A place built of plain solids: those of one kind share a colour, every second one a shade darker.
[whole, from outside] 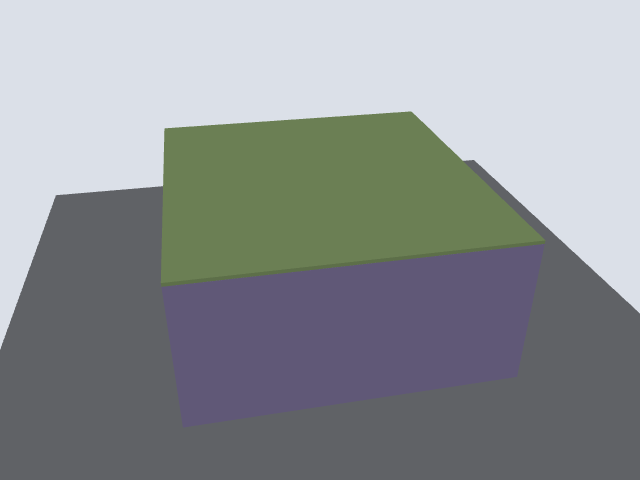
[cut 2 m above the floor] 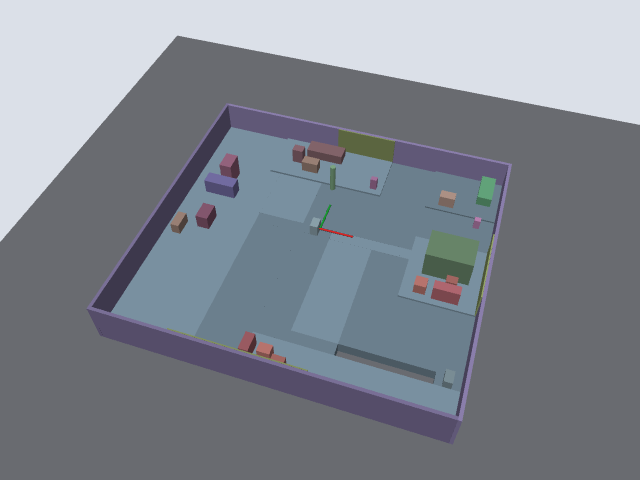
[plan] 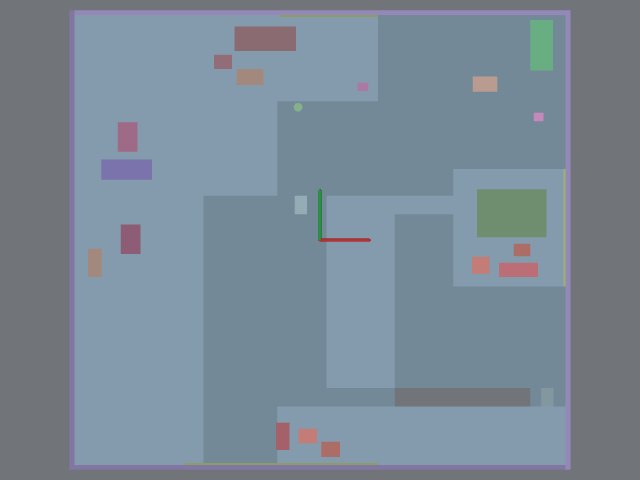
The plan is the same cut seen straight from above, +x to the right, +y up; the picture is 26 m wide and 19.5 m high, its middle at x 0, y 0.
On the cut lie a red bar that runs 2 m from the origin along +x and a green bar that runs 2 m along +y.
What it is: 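A part of a trade-fair hall in the days of build-up; stands in every state, service ducts in the floor, freight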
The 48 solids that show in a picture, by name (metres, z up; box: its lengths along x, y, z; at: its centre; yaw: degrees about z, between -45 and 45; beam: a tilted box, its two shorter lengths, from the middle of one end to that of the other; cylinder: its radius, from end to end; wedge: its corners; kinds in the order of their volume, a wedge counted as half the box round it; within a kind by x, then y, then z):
{
 "floor_1": {"box": [5.24, 18.28, 0.83], "at": [-7.36, 0.0, 0.36]},
 "floor_2": {"box": [13.01, 0.75, 0.83], "at": [-3.47, -6.39, 0.36]},
 "floor_3": {"box": [3.0, 10.19, 0.83], "at": [-3.23, -4.04, 0.36]},
 "floor_4": {"box": [3.0, 0.75, 0.83], "at": [-3.23, 1.42, 0.36]},
 "floor_5": {"box": [3.0, 7.34, 0.83], "at": [-3.23, 5.47, 0.36]},
 "floor_6": {"box": [7.84, 3.51, 0.14], "at": [-1.56, 7.38, 0.84]},
 "floor_7": {"box": [2.0, 18.28, 0.83], "at": [-0.73, 0.0, 0.36]},
 "floor_8": {"box": [2.0, 0.75, 0.83], "at": [-0.73, 1.42, 0.36]},
 "floor_9": {"box": [19.95, 2.38, 0.83], "at": [0.0, -7.95, 0.36]},
 "floor_10": {"box": [19.95, 7.06, 0.83], "at": [0.0, -2.48, 0.36]},
 "floor_11": {"box": [19.95, 7.34, 0.83], "at": [0.0, 5.47, 0.36]},
 "floor_12": {"box": [2.77, 10.19, 0.83], "at": [1.65, -4.04, 0.36]},
 "floor_13": {"box": [2.77, 7.34, 0.83], "at": [1.65, 5.47, 0.36]},
 "floor_14": {"box": [4.5, 0.75, 0.83], "at": [2.52, 1.42, 0.36]},
 "floor_15": {"box": [1.73, 7.06, 0.83], "at": [3.9, -2.48, 0.36]},
 "floor_16": {"box": [5.21, 0.75, 0.83], "at": [7.37, 1.42, 0.36]},
 "floor_17": {"box": [4.56, 4.77, 0.14], "at": [7.7, 0.5, 0.84]},
 "floor_18": {"box": [4.56, 3.51, 0.11], "at": [7.7, 7.38, 0.83]},
 "floor_19": {"box": [1.44, 18.28, 0.83], "at": [9.26, 0.0, 0.36]},
 "wall_1": {"box": [0.2, 18.68, 8.82], "at": [-10.08, 0.0, 4.36]},
 "wall_2": {"box": [19.95, 0.2, 8.82], "at": [0.0, -9.24, 4.36]},
 "wall_3": {"box": [19.95, 0.2, 8.82], "at": [0.0, 9.24, 4.36]},
 "wall_4": {"box": [0.2, 18.68, 8.82], "at": [10.08, 0.0, 4.36]},
 "roof_1": {"box": [20.35, 18.68, 0.2], "at": [0.0, 0.0, 8.87]},
 "cabin_1": {"box": [2.82, 1.95, 2.5], "at": [7.79, 1.08, 2.16]},
 "panelwall_1": {"box": [7.84, 0.08, 2.5], "at": [-1.56, -9.1, 2.03]},
 "panelwall_2": {"box": [4.0, 0.08, 2.5], "at": [0.36, 9.1, 2.16]},
 "panelwall_3": {"box": [0.08, 4.77, 2.5], "at": [9.94, 0.5, 2.16]},
 "pallet_load_1": {"box": [0.8, 1.2, 1.63], "at": [-7.82, 4.19, 1.59]},
 "pallet_load_2": {"box": [0.8, 1.2, 0.98], "at": [-7.7, 0.03, 1.26]},
 "crate_1": {"box": [2.06, 0.82, 1.03], "at": [-7.86, 2.86, 1.29]},
 "panel_stack_1": {"box": [2.5, 1.0, 0.69], "at": [-2.23, 8.18, 1.25]},
 "counter_1": {"box": [0.56, 1.11, 1.05], "at": [-1.51, -7.98, 1.3]},
 "counter_2": {"box": [1.58, 0.59, 1.05], "at": [8.06, -1.21, 1.44]},
 "case_1": {"box": [0.56, 1.15, 0.74], "at": [-9.14, -0.93, 1.15]},
 "case_2": {"box": [1.1, 0.65, 0.77], "at": [-2.84, 6.62, 1.3]},
 "case_3": {"box": [1.0, 0.62, 0.8], "at": [6.7, 6.33, 1.28]},
 "plinth_1": {"box": [0.76, 0.59, 0.82], "at": [-0.5, -7.96, 1.19]},
 "plinth_2": {"box": [0.76, 0.62, 0.93], "at": [0.43, -8.51, 1.24]},
 "plinth_3": {"box": [0.72, 0.7, 0.74], "at": [6.53, -1.03, 1.28]},
 "plinth_4": {"box": [0.68, 0.52, 0.83], "at": [8.21, -0.4, 1.33]},
 "board_stack_1": {"box": [0.92, 2.05, 0.67], "at": [9.0, 7.91, 1.22]},
 "cover_stack_1": {"box": [0.5, 0.75, 0.83], "at": [-0.78, 1.42, 1.19]},
 "cover_stack_2": {"box": [0.5, 0.75, 0.61], "at": [9.24, -6.39, 1.08]},
 "bin_small_1": {"box": [0.73, 0.58, 1.07], "at": [-3.94, 7.24, 1.45]},
 "toolbox_1": {"box": [0.44, 0.34, 0.85], "at": [1.75, 6.22, 1.34]},
 "toolbox_2": {"box": [0.4, 0.35, 0.71], "at": [8.89, 5.0, 1.13]},
 "roll_1": {"cylinder": 0.18, "from": [-0.89, 5.39, 0.78], "to": [-0.89, 5.39, 2.78]}
}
